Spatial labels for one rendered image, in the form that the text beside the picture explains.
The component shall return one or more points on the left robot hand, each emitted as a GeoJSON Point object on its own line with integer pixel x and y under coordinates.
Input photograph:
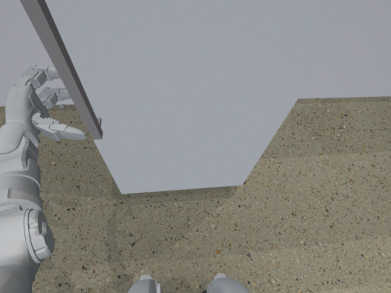
{"type": "Point", "coordinates": [23, 104]}

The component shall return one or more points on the robot left thigh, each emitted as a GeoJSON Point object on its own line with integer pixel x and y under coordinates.
{"type": "Point", "coordinates": [146, 286]}

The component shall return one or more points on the fridge door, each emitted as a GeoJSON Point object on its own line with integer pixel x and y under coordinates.
{"type": "Point", "coordinates": [191, 92]}

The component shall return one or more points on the robot thigh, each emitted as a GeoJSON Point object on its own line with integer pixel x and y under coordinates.
{"type": "Point", "coordinates": [225, 285]}
{"type": "Point", "coordinates": [146, 286]}

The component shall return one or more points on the robot left forearm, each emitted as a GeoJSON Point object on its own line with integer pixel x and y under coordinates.
{"type": "Point", "coordinates": [19, 171]}

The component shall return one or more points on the handle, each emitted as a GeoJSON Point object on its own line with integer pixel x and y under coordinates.
{"type": "Point", "coordinates": [41, 19]}

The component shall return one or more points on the robot right thigh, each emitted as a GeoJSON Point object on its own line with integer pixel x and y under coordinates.
{"type": "Point", "coordinates": [225, 285]}

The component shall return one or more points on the robot left upper arm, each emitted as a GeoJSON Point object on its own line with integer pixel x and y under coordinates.
{"type": "Point", "coordinates": [25, 241]}

